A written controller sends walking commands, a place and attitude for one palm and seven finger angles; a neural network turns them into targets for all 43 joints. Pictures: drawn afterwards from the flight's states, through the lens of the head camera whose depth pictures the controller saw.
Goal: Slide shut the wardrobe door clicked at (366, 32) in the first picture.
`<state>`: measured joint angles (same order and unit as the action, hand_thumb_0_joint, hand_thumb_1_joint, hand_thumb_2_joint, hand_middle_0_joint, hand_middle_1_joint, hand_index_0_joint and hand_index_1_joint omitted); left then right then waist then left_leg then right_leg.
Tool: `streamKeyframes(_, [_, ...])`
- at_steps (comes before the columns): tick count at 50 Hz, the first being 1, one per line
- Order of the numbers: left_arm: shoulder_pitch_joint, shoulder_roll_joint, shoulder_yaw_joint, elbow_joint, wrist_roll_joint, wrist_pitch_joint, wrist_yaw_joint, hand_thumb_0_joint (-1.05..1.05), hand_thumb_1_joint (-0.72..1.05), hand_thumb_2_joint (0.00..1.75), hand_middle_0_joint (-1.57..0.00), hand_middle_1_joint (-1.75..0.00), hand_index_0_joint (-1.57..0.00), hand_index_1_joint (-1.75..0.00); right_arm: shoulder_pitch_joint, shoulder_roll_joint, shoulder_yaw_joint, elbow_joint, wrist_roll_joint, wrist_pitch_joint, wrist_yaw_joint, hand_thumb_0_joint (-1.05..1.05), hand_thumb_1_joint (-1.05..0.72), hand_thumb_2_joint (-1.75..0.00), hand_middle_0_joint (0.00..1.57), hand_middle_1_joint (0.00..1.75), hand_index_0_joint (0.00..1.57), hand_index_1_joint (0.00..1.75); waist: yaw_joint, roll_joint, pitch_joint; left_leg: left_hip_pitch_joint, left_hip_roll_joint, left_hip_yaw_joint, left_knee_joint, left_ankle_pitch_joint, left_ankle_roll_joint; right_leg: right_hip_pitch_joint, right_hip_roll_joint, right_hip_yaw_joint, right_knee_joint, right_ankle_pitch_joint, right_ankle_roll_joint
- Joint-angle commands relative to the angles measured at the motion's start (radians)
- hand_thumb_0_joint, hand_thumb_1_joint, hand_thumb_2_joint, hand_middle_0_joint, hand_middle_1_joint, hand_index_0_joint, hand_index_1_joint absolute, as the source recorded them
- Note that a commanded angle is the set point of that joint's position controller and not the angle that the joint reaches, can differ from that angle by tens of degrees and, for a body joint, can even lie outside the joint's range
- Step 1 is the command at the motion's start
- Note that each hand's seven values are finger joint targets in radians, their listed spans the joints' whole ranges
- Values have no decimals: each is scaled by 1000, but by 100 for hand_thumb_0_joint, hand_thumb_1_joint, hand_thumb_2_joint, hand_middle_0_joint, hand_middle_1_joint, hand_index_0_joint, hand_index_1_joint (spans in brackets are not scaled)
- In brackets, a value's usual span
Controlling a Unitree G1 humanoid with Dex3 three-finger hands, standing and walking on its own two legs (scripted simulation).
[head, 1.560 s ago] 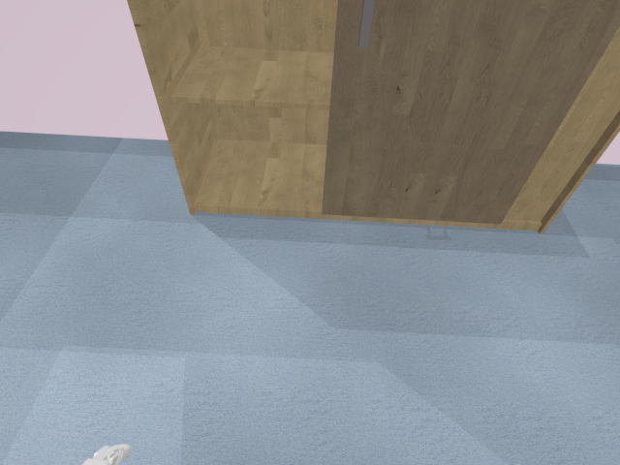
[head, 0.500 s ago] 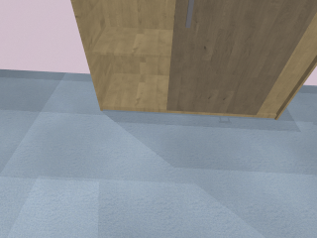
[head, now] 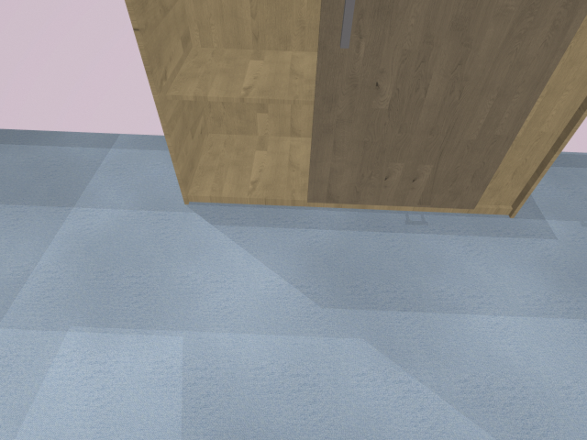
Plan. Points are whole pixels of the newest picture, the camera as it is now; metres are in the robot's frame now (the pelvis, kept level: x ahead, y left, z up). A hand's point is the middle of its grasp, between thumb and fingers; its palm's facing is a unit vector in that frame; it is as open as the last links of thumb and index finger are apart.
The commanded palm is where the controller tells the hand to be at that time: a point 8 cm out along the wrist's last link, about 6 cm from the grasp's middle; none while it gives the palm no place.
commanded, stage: walk to a spot facing it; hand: right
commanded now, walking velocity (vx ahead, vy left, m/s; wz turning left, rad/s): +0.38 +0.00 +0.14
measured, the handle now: (347, 14) +1.22 -0.09 +0.11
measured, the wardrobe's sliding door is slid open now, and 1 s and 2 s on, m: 0.58 0.58 0.58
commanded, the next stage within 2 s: take the last steps up to it in 0.92 s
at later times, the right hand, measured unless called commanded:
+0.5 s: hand out of the picture +0.15 -0.19 -0.19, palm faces -0.09 +0.98 -0.15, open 7.4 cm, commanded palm none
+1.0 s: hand (372, 326) +0.37 -0.13 -0.18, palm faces -0.04 +0.98 -0.19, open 7.3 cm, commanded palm none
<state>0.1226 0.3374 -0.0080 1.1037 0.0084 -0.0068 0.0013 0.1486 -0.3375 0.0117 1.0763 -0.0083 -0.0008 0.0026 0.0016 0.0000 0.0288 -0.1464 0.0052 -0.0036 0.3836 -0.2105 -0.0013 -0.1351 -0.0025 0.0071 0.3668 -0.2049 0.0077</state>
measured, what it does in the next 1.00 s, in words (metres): walks ahead: left foot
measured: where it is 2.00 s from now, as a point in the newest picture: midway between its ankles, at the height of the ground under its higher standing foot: (287, 316)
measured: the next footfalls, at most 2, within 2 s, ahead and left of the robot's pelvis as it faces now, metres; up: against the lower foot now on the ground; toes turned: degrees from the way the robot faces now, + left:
left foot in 0.66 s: +0.35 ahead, +0.13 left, +0.00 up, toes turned +14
right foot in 1.18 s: +0.53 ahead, -0.07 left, +0.00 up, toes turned -6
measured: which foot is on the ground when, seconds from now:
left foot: down 0.00-0.30, up 0.32-0.64, down 0.66-1.00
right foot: down 0.00-0.68, up 0.70-1.00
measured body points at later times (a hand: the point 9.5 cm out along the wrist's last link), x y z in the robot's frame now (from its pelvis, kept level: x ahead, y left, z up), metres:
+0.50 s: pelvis +0.12 -0.02 -0.01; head +0.15 -0.03 +0.44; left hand -0.02 +0.18 -0.15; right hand +0.16 -0.25 -0.17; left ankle +0.14 +0.11 -0.68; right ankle +0.00 -0.13 -0.75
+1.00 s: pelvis +0.33 +0.04 -0.01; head +0.32 +0.04 +0.44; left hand +0.37 +0.28 -0.15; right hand +0.37 -0.18 -0.16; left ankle +0.31 +0.12 -0.75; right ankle +0.43 -0.08 -0.68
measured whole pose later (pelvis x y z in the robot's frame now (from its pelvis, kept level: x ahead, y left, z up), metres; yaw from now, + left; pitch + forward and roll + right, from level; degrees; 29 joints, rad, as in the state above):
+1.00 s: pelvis +0.33 +0.04 -0.01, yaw +4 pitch -1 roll +2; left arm 0.21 0.17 0.06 1.03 0.02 -0.01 0.00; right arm 0.31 -0.16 -0.04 1.07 -0.02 -0.07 -0.01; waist 0.02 -0.03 -0.01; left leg -0.12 -0.05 0.19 0.38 -0.25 0.07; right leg -0.60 -0.14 -0.05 0.99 -0.17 0.02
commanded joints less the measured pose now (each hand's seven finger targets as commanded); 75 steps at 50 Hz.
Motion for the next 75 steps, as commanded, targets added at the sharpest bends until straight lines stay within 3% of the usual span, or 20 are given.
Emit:
streamKeyframes(1, [29,74,7,-29,7,-7,7,0,90,90,-20,-30,-20,-30,37,-79,-15,-28,-3,-4,-18,0,-90,-90,20,30,20,30,-3,17,-70,2,104,-94,-63,-49,15,9,-101,65,-25,13,-14])
streamKeyframes(7, [72,64,24,-50,19,3,-3,0,90,90,-20,-30,-20,-30,130,-107,-45,-35,-15,8,2,0,-90,-90,20,30,20,30,-22,104,111,-100,123,-217,-120,-476,83,-201,-43,13,102,-355,-24])
streamKeyframes(12, [170,14,32,-51,10,-32,0,0,90,90,-20,-30,-20,-30,172,-86,-65,-43,-7,-17,0,0,-90,-90,20,30,20,30,13,89,87,-111,153,-227,-45,-283,134,-125,-50,-44,168,-211,-31])
streamKeyframes(14, [287,37,43,-16,13,-45,5,0,90,90,-20,-30,-20,-30,131,-21,-61,-59,-10,-20,4,0,-90,-90,20,30,20,30,65,-80,107,-285,40,-89,185,-205,84,42,-148,102,11,-193,-78])
streamKeyframes(15, [422,97,63,26,21,-55,13,0,90,90,-20,-30,-20,-30,76,35,-51,-87,-9,-27,7,0,-90,-90,20,30,20,30,114,-292,101,-456,-49,69,483,-205,40,184,-307,340,-118,-99,-153])
streamKeyframes(16, [511,83,62,52,22,-62,26,0,90,90,-20,-30,-20,-30,0,34,-47,-127,-15,-41,0,0,-90,-90,20,30,20,30,135,-273,136,-624,-27,30,640,-337,36,285,-386,434,-138,169,-204])
streamKeyframes(19, [481,6,44,42,17,-78,40,0,90,90,-20,-30,-20,-30,-8,53,-60,-114,-12,-50,10,0,-90,-90,20,30,20,30,88,-90,146,-660,72,-11,765,-277,36,283,-384,280,-76,492,-227])
streamKeyframes(28, [434,-33,46,68,7,-91,45,0,90,90,-20,-30,-20,-30,-37,140,-52,-141,-7,-26,37,0,-90,-90,20,30,20,30,5,-133,134,-298,-2,175,331,13,64,116,-236,-87,-132,650,-132])
streamKeyframes(31, [398,2,58,65,0,-88,42,0,90,90,-20,-30,-20,-30,221,85,-79,-60,-19,-37,21,0,-90,-90,20,30,20,30,-112,-101,-18,37,-39,170,219,90,104,86,-227,-136,194,789,-93])
streamKeyframes(32, [389,-15,59,60,-3,-87,33,0,90,90,-20,-30,-20,-30,367,27,-97,-21,-25,-49,11,0,-90,-90,20,30,20,30,-179,-22,-113,250,10,98,172,119,124,-34,-189,-140,414,601,-62])
streamKeyframes(34, [449,-110,49,24,-14,-82,26,0,90,90,-20,-30,-20,-30,438,-131,-130,1,-8,-56,-8,0,-90,-90,20,30,20,30,-139,237,-265,394,445,-606,-59,-11,288,-385,-6,-49,1040,-349,-38])
streamKeyframes(38, [318,-142,57,6,10,-46,12,0,90,90,-20,-30,-20,-30,129,28,-81,-73,-4,-62,-13,0,-90,-90,20,30,20,30,-7,5,59,-165,331,-279,-189,-179,182,-362,-157,14,989,-103,-42])
streamKeyframes(44, [320,-168,61,-23,18,0,0,0,90,90,-20,-30,-20,-30,141,76,-71,-59,-13,-82,-17,0,-90,-90,20,30,20,30,57,64,70,-227,247,-30,-243,-26,154,-391,-163,-22,786,14,6])
streamKeyframes(54, [36,-165,50,-132,12,-31,-27,0,90,90,-20,-30,-20,-30,310,53,-62,0,-17,-85,-27,0,-90,-90,20,30,20,30,-32,69,78,47,270,43,-116,402,146,-362,-98,-117,336,3,-18])
streamKeyframes(57, [160,-126,60,-96,18,-43,-16,0,90,90,-20,-30,-20,-30,310,47,-68,10,-15,-77,-27,0,-90,-90,20,30,20,30,28,55,-3,52,233,97,100,521,113,-129,-45,-153,187,18,-46])
streamKeyframes(58, [287,-76,73,-64,23,-50,-9,0,90,90,-20,-30,-20,-30,307,60,-65,4,-8,-75,-24,0,-90,-90,20,30,20,30,79,-21,-79,-53,187,143,296,427,76,91,-84,-94,129,129,-76])
streamKeyframes(60, [443,73,99,-30,15,-47,11,0,90,90,-20,-30,-20,-30,296,114,-53,-47,-3,-77,-17,0,-90,-90,20,30,20,30,103,-283,-196,-428,2,133,799,-399,9,354,-458,391,-28,359,-263])
streamKeyframes(63, [268,-37,76,-66,9,-56,23,0,90,90,-20,-30,-20,-30,194,111,-69,-36,-14,-60,-7,0,-90,-90,20,30,20,30,51,-47,-15,-484,117,27,889,-213,11,85,-380,235,-117,151,-217])
streamKeyframes(66, [217,-101,69,-71,9,-72,25,0,90,90,-20,-30,-20,-30,270,167,-69,-3,-26,-28,-2,0,-90,-90,20,30,20,30,-8,-66,21,-392,130,36,804,-81,-13,-57,-287,50,-166,131,-159])
streamKeyframes(75, [321,-87,69,-21,6,-78,28,0,90,90,-20,-30,-20,-30,111,143,-76,-58,-24,-7,9,0,-90,-90,20,30,20,30,13,-74,101,-501,148,54,549,46,-43,43,-278,25,-231,116,-185])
